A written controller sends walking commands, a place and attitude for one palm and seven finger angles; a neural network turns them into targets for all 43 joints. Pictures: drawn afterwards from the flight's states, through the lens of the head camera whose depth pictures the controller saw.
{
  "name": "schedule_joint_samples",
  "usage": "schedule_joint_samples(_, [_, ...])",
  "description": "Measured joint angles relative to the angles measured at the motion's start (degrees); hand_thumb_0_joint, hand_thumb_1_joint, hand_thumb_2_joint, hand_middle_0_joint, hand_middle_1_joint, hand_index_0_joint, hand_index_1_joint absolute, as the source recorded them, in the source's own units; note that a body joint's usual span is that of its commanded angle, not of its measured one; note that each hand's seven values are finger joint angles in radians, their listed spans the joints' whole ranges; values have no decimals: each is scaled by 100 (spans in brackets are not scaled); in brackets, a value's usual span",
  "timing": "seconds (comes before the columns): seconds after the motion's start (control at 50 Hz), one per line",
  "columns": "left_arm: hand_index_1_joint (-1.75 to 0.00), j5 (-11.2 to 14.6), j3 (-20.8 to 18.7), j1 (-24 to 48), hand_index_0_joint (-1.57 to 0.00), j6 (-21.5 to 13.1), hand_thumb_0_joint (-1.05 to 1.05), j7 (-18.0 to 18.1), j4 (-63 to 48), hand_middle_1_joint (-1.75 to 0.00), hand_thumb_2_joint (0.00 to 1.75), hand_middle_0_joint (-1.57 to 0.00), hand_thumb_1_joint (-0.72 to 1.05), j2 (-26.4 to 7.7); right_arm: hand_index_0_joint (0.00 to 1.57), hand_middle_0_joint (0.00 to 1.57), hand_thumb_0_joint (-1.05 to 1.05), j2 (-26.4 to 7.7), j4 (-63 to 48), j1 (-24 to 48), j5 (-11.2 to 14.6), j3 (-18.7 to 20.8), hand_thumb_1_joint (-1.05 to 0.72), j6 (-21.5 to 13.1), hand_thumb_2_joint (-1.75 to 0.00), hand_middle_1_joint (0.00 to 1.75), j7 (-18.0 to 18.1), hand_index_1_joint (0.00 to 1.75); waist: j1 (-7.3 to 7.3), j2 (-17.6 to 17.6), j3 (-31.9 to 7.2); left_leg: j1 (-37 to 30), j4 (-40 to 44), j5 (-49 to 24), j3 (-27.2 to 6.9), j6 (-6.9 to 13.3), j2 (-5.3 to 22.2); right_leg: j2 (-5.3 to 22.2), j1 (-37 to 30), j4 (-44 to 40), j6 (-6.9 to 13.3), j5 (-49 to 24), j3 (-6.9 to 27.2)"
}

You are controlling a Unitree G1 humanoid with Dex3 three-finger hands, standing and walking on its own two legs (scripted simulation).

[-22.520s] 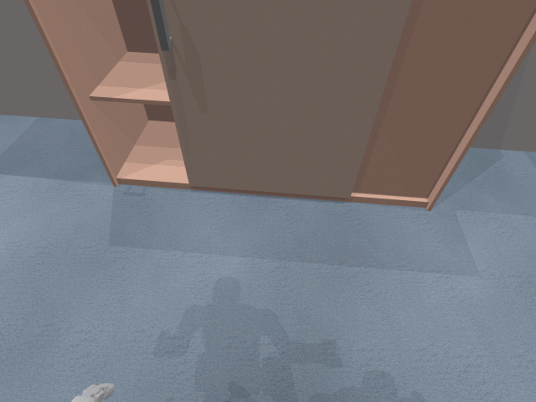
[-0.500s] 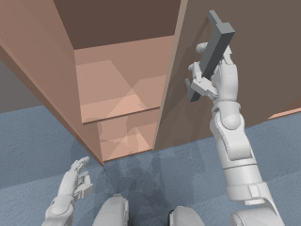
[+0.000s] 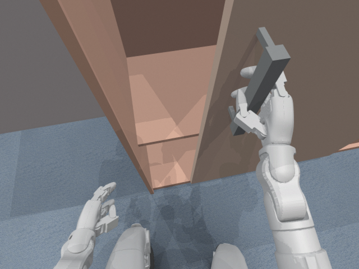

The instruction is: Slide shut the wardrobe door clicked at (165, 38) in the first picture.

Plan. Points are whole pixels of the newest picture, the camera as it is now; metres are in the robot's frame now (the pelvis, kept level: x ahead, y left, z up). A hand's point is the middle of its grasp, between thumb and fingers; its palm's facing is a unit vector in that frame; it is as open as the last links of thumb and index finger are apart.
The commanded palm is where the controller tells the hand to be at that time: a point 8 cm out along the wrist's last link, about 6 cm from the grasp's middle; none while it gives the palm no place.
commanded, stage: step sideways, sliding the door along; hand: right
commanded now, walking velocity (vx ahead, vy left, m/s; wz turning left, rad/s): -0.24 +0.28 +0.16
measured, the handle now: (247, 91) +0.41 -0.16 +0.12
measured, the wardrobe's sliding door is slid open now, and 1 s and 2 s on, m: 0.20 0.00 0.00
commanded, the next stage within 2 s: stop walking and hold the door there in 1.12 s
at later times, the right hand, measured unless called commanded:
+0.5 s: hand (173, 123) +0.35 -0.02 +0.12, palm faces +0.20 +0.98 -0.07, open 6.3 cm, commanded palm +0.31 +0.01 +0.12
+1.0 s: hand (122, 130) +0.34 +0.07 +0.12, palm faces +0.33 +0.94 -0.05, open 6.7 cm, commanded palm +0.30 +0.10 +0.12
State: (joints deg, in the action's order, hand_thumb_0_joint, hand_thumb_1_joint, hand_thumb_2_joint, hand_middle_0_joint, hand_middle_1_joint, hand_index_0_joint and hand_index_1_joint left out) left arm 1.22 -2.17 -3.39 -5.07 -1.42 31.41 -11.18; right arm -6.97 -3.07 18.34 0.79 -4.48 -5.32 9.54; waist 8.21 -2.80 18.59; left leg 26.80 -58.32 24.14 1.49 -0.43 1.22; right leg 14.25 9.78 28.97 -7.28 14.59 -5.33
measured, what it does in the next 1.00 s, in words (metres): steps to the left: left foot, then right foot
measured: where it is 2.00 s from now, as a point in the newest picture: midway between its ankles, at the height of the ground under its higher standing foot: outside the picture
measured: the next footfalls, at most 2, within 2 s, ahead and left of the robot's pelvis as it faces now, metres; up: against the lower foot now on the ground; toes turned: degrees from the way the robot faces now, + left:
left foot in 0.10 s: +0.06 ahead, +0.20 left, +0.00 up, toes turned +4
right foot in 0.26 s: +0.03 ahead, -0.11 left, +0.00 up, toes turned -6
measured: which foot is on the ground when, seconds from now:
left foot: up 0.00-0.08, down 0.10-0.28, up 0.30-0.50, down 0.52-0.70, up 0.72-0.88, down 0.90-1.00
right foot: down 0.00-0.14, up 0.16-0.24, down 0.26-0.56, up 0.58-0.66, down 0.68-1.00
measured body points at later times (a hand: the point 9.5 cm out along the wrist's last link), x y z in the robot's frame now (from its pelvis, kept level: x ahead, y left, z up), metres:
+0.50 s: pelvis -0.03 +0.14 -0.01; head +0.05 +0.13 +0.43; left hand +0.16 +0.35 -0.11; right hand +0.33 -0.07 +0.13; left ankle -0.04 +0.29 -0.70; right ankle -0.01 -0.10 -0.73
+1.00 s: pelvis -0.04 +0.27 -0.02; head +0.01 +0.27 +0.43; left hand +0.14 +0.49 -0.12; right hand +0.32 +0.02 +0.13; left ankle -0.04 +0.38 -0.73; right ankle -0.05 +0.04 -0.73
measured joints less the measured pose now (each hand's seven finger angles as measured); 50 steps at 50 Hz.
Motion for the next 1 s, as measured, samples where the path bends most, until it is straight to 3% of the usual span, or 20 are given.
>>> schedule_joint_samples(0.1, [-30, 121, 154, -3, -20, 13, 1, -5, -45, -30, 90, -20, 90, 246, 23, 44, -1, -282, 13, 87, 82, 322, -68, 94, -82, 140, -5, 136, 82, 33, -129, -920, 1642, -920, 55, -105, 198, 389, 287, 773, -168, 343, 162])
schedule_joint_samples(0.14, [-30, 177, 198, 183, -20, 36, 1, 9, 68, -30, 90, -20, 90, 224, 24, 44, -1, -279, 58, 105, 81, 573, -66, 46, -82, 140, 37, 135, -57, -154, -48, -1099, 1748, -381, 226, -146, 13, 575, 496, 1241, 192, 383, 392])
schedule_joint_samples(0.18, [-30, 180, 198, 354, -20, 60, 1, 93, 223, -30, 90, -20, 90, 157, 24, 44, -2, -235, 44, -8, 88, 754, -66, 14, -82, 140, 113, 135, -250, -145, -51, -933, 1661, -492, 220, -37, 35, 184, 756, 1776, 414, 1039, 632])
schedule_joint_samples(0.22, [-30, 153, 176, 385, -20, 43, 1, 197, 317, -30, 90, -20, 90, 81, 25, 44, -1, -178, -25, -189, 144, 824, -66, 24, -82, 140, 180, 136, -372, -7, -160, -786, 1792, -725, 108, 25, 110, -339, 803, 1731, 534, 1420, 524])
schedule_joint_samples(0.28, [-30, 132, 63, 260, -20, -1, 1, 248, 308, -30, 90, -20, 90, -47, 25, 45, 0, -84, -156, -303, 237, 784, -69, 123, -81, 140, 241, 137, -494, 63, -294, -504, 1658, -1103, 82, -14, 18, -536, 452, 623, 534, -38, 197])
schedule_joint_samples(0.32, [-30, 95, -63, 125, -20, 64, 1, 183, 265, -30, 90, -20, 91, -1, 24, 45, 0, -171, -33, -142, 199, 695, -70, 142, -80, 140, 170, 137, -398, 244, -217, -183, 657, -381, -78, -68, -78, -464, 303, 451, 277, 68, 135])
schedule_joint_samples(0.4, [-30, 67, -90, -227, -20, 171, 1, 26, 202, -30, 90, -20, 91, -10, 23, 44, 1, -143, 292, 54, 54, 577, -72, 203, -79, 140, 124, 136, -274, 158, -327, 44, -516, 242, 32, -73, -226, -42, 230, 169, 154, 45, 299])
schedule_joint_samples(0.52, [-30, 148, 28, -482, -20, 289, 1, -48, 61, -30, 90, -20, 90, 38, 23, 42, 0, -312, 577, 204, 230, 695, -71, 328, -80, 140, 81, 137, -79, 20, -582, -968, 1445, -754, 126, -78, 78, 463, 403, 584, -171, 211, 385])
schedule_joint_samples(0.54, [-30, 185, 75, -469, -20, 305, 1, -40, 75, -30, 90, -20, 90, 84, 22, 42, 0, -379, 607, 242, 241, 769, -70, 347, -80, 140, 66, 136, -93, 68, -629, -1193, 1768, -529, 164, -145, 80, 494, 498, 789, -201, 311, 439])
schedule_joint_samples(0.56, [-30, 219, 105, -380, -20, 324, 1, -22, 137, -30, 90, -20, 90, 85, 22, 43, 0, -383, 636, 257, 241, 868, -70, 342, -80, 140, 70, 135, -159, -15, -612, -1271, 1809, -156, 249, -163, -3, 580, 595, 994, -51, 403, 546])
schedule_joint_samples(0.6, [-30, 235, 115, -191, -20, 358, 1, 68, 321, -30, 90, -20, 90, 45, 22, 43, 0, -308, 688, 192, 269, 1005, -69, 297, -81, 140, 114, 135, -376, -145, -591, -1212, 1693, -124, 359, -46, -60, 340, 785, 1460, 462, 811, 804])
schedule_joint_samples(0.64, [-30, 176, 95, -138, -20, 343, 1, 173, 484, -30, 90, -20, 90, -12, 23, 44, 0, -215, 688, 45, 304, 1011, -70, 291, -81, 140, 134, 135, -464, -102, -707, -1142, 1790, -313, 314, 28, 8, -213, 830, 1695, 607, 1194, 736])
schedule_joint_samples(0.68, [-30, 137, 72, -173, -20, 308, 1, 246, 555, -30, 90, -20, 90, -49, 23, 44, 0, -143, 614, -82, 340, 941, -71, 303, -80, 140, 168, 136, -450, -9, -852, -1025, 1824, -365, 225, 30, 1, -538, 577, 1050, 658, 511, 465])
schedule_joint_samples(0.74, [-30, 57, -9, -233, -20, 309, 1, 202, 478, -30, 90, -20, 91, 70, 22, 41, 1, -218, 676, -5, 309, 822, -72, 258, -79, 140, 143, 136, -362, 236, -725, -556, 742, -65, 25, -49, -88, -478, 271, 524, 206, 336, 361])
schedule_joint_samples(0.78, [-30, 28, -11, -341, -20, 331, 1, 108, 388, -30, 90, -20, 91, 103, 21, 38, 1, -209, 796, 64, 274, 751, -73, 235, -79, 140, 91, 137, -363, 203, -718, -342, 186, 172, 47, -63, -200, -326, 195, 263, 157, 229, 486])
schedule_joint_samples(0.84, [-30, 44, -3, -499, -20, 352, 1, -21, 251, -30, 90, -20, 90, 65, 21, 36, 1, -175, 1010, 203, 330, 831, -74, 265, -80, 140, 129, 136, -247, 8, -723, -502, 741, -14, 200, -9, -195, -15, 140, 128, 117, 124, 616])
schedule_joint_samples(0.9, [-30, 133, 77, -623, -20, 413, 1, -61, 176, -30, 90, -20, 90, 68, 19, 37, 0, -365, 1208, 361, 425, 996, -71, 360, -81, 140, 116, 135, -129, 37, -832, -1025, 1860, -873, 210, -25, -28, 126, 257, 499, -12, 360, 698])
schedule_joint_samples(0.92, [-30, 166, 124, -607, -20, 441, 1, -47, 207, -30, 90, -20, 90, 87, 18, 38, 0, -453, 1250, 388, 436, 1082, -70, 378, -81, 140, 116, 135, -122, 87, -882, -1166, 2021, -572, 228, -33, -43, 154, 328, 698, -16, 494, 733])
schedule_joint_samples(0.96, [-30, 187, 148, -460, -20, 483, 1, 26, 383, -30, 90, -20, 90, 60, 17, 39, 0, -494, 1312, 345, 458, 1287, -69, 375, -82, 140, 157, 136, -265, 6, -937, -1127, 1849, -230, 357, 49, -138, 168, 474, 990, 279, 733, 930])
schedule_joint_samples(1.0, [-30, 157, 101, -392, -20, 467, 1, 113, 535, -30, 90, -20, 90, -25, 16, 41, 0, -470, 1330, 218, 505, 1406, -69, 373, -82, 140, 177, 137, -378, -14, -1047, -1072, 1845, -326, 404, 134, -107, -167, 551, 1214, 460, 873, 936])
